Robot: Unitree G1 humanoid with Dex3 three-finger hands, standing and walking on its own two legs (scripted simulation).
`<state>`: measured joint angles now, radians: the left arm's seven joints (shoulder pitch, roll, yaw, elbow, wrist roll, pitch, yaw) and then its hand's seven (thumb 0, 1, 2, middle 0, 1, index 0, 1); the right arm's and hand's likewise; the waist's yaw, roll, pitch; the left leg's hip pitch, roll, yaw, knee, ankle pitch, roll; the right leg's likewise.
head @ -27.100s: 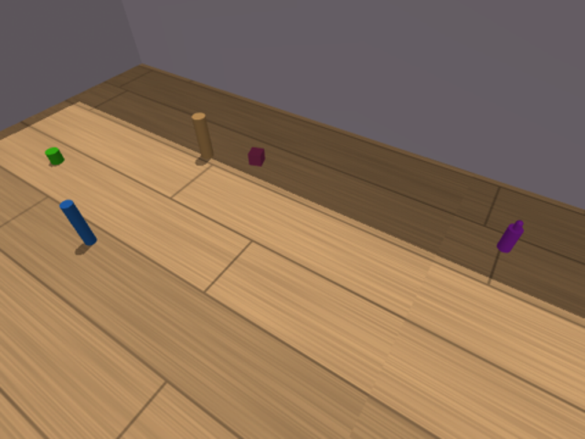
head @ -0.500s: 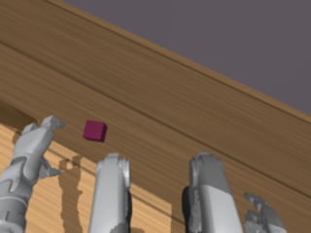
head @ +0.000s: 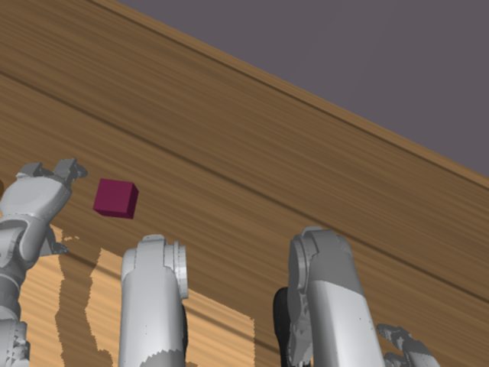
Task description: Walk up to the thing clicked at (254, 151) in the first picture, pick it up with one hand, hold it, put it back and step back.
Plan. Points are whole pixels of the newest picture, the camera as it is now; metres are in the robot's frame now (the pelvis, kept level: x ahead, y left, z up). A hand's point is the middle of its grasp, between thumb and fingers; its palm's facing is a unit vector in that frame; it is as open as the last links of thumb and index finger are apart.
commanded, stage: rise first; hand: left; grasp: from above
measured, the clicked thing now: (117, 199) +0.45 +0.27 -0.32
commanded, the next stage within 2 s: approach in 0.86 s
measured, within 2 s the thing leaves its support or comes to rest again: neither
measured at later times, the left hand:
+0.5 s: hand (68, 211) +0.39 +0.32 -0.19, palm faces -0.49 -0.11 -0.87, open 14.0 cm
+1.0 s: hand (78, 208) +0.40 +0.31 -0.20, palm faces -0.47 -0.08 -0.88, open 14.0 cm
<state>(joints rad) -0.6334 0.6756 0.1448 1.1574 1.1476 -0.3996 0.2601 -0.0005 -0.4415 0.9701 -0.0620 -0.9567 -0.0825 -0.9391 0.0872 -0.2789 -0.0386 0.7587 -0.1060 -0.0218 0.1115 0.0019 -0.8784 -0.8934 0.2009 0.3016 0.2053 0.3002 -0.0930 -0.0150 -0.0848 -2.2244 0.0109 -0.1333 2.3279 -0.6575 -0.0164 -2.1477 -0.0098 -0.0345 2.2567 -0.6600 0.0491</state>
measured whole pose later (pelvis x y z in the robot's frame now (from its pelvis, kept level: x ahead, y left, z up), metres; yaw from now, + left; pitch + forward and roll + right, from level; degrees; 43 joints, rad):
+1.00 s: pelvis +0.01 +0.00 -0.04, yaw -1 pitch +31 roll -7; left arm -0.75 0.76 0.16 1.39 1.37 -0.49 0.46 0.00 -0.47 0.97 -0.08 -0.94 -0.09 -0.93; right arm 0.06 -0.26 -0.01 0.82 -0.18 0.01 0.13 0.00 -0.91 -0.90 0.20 0.30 0.21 0.30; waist -0.16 -0.04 -0.06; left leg -2.32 0.00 -0.15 2.46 -0.68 -0.03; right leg -2.25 0.00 -0.04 2.38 -0.68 0.05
